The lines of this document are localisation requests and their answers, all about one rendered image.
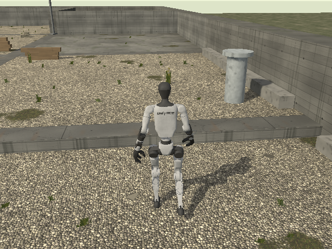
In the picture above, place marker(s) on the robot left hand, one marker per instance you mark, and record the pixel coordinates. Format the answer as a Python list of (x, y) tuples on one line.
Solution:
[(136, 155)]

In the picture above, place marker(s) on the robot right hand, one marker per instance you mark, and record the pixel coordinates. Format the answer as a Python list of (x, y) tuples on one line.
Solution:
[(191, 141)]

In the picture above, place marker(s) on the robot left upper arm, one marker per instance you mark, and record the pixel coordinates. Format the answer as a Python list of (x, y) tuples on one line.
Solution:
[(146, 118)]

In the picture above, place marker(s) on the right robot forearm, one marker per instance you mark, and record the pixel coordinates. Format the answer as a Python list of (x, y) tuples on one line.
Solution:
[(189, 133)]

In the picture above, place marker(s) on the right robot foot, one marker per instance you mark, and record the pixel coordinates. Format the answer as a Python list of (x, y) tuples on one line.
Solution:
[(180, 211)]

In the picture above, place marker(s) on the robot right upper arm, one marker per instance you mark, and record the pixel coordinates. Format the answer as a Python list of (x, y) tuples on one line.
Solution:
[(184, 117)]

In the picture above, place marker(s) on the left robot foot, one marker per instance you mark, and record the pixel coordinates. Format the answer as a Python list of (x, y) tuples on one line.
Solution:
[(157, 203)]

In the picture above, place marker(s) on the robot foot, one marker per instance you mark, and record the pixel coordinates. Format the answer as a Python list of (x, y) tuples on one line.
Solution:
[(157, 203), (180, 211)]

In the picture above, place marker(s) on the left robot forearm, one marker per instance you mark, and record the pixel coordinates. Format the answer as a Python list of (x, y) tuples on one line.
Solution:
[(139, 141)]

